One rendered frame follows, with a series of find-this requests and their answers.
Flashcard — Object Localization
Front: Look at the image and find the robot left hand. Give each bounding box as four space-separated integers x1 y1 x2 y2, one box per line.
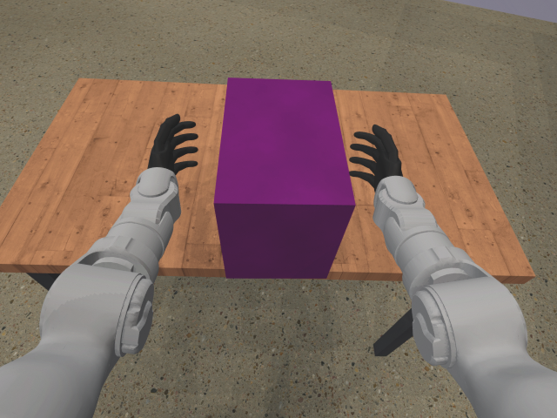
147 114 198 175

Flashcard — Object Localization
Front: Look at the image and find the right robot forearm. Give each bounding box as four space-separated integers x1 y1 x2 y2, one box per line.
372 176 527 342

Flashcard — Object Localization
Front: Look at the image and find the robot right upper arm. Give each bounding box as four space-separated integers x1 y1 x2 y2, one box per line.
412 277 557 418

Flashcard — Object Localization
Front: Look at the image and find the robot left upper arm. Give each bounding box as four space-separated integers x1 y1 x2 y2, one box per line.
0 263 154 418

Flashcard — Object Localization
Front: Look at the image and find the left robot forearm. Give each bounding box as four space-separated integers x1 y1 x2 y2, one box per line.
39 167 181 338

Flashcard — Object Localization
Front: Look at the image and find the robot right hand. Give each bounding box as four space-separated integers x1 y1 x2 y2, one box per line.
349 125 403 192

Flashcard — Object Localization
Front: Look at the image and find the carton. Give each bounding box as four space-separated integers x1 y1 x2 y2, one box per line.
214 78 356 279

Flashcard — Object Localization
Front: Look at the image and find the table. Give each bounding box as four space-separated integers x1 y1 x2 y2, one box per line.
0 78 536 356

